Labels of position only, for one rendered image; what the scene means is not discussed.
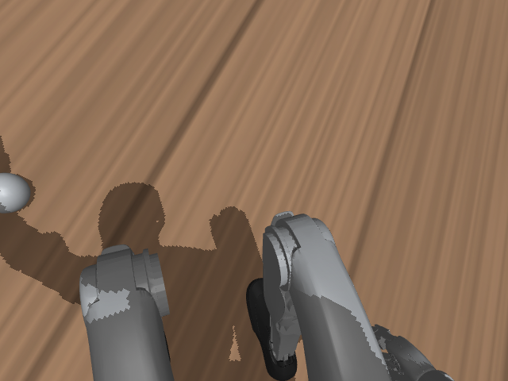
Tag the ball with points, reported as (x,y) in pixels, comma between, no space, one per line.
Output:
(14,193)

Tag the right robot foot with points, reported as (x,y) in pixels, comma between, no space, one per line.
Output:
(260,320)

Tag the right robot hand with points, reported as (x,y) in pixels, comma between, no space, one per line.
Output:
(404,361)

